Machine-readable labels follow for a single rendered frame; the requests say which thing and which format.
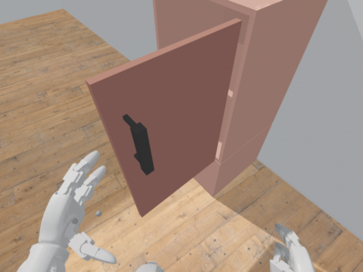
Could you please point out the left robot hand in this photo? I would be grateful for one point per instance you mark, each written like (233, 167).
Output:
(67, 204)

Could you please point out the left robot forearm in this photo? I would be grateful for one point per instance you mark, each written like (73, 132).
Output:
(45, 257)

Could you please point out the right robot hand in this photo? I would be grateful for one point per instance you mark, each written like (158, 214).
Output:
(297, 258)

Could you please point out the cupboard door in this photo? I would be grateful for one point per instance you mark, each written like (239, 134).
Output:
(179, 94)

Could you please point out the handle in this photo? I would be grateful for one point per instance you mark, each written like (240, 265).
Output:
(142, 145)

